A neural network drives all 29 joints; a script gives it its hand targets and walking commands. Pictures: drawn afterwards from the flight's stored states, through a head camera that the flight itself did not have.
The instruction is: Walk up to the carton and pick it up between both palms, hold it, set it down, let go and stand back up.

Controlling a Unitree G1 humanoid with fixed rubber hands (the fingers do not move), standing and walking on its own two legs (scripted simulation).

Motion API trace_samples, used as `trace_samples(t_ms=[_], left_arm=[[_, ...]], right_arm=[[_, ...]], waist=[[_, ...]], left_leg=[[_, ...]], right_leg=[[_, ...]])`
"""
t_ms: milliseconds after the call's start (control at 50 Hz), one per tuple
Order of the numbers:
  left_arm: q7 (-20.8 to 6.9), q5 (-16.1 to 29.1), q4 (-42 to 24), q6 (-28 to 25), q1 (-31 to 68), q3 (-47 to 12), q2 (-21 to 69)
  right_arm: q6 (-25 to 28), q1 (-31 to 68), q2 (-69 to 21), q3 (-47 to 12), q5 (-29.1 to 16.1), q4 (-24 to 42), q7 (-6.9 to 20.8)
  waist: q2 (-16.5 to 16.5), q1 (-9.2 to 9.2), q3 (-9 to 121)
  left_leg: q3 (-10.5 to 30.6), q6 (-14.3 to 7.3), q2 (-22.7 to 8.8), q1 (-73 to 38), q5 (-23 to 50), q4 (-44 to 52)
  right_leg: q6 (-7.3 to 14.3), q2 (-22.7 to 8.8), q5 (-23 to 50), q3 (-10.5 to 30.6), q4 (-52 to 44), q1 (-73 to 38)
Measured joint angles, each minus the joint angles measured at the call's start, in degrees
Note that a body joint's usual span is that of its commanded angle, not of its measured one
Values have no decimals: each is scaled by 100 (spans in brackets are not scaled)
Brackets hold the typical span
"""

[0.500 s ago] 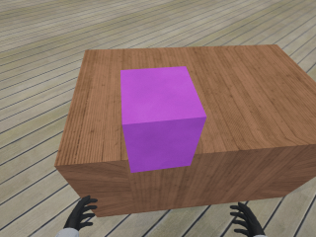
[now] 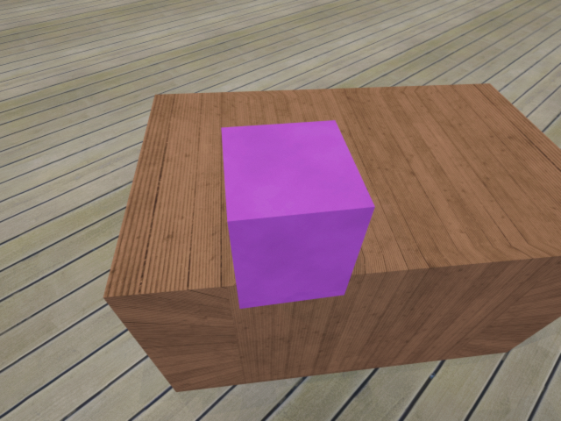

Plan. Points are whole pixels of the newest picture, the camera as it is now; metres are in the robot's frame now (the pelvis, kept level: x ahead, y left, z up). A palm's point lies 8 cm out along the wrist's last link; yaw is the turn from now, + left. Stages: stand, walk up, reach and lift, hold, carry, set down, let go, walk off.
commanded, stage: stand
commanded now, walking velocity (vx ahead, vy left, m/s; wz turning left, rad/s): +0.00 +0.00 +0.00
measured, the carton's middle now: (286, 216) +0.44 +0.00 +0.01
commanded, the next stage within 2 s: none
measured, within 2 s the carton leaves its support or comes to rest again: neither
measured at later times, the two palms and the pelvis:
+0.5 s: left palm out of the picture -0.03 +0.22 -0.14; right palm out of the picture -0.04 -0.21 -0.14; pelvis -0.01 +0.01 +0.00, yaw +0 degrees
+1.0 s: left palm out of the picture -0.06 +0.20 -0.15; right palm out of the picture -0.06 -0.21 -0.14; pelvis -0.02 +0.00 +0.00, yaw +0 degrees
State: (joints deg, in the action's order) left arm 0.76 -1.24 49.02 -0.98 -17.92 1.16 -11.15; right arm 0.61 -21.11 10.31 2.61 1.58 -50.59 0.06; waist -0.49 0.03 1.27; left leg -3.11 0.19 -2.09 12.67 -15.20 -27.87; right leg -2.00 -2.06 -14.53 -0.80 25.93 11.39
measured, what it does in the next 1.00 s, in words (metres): stands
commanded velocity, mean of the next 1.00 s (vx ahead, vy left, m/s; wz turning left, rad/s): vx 0.00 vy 0.00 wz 0.00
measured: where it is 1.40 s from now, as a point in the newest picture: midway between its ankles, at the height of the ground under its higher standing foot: outside the picture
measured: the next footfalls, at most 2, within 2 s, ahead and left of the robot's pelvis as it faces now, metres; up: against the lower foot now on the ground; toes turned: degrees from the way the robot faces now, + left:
none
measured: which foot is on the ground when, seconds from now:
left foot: down 0.00-1.00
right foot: down 0.00-1.00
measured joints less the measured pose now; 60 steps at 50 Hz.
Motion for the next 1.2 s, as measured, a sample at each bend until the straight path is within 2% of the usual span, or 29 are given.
trace_samples(t_ms=[280,560,820,1200], left_arm=[[69,38,887,29,-144,-32,95],[97,49,1428,41,-131,-116,301],[121,65,1654,57,-159,-137,430],[134,57,1642,48,-250,-127,543]], right_arm=[[1,-112,-118,-12,-34,-586,-100],[-13,-126,-277,-97,-51,-1004,-139],[-20,-93,-342,-150,-60,-1228,-165],[-35,-12,-375,-169,-78,-1374,-179]], waist=[[1,-5,-101],[19,12,-152],[25,34,-150],[60,36,-110]], left_leg=[[-23,-52,73,-139,165,230],[-25,-61,93,-147,247,276],[-21,-53,86,-97,294,272],[-14,0,30,-7,324,249]], right_leg=[[-48,-65,152,16,-198,-125],[-55,-82,213,20,-206,-117],[-38,-75,231,21,-149,-42],[20,-19,238,20,-84,74]])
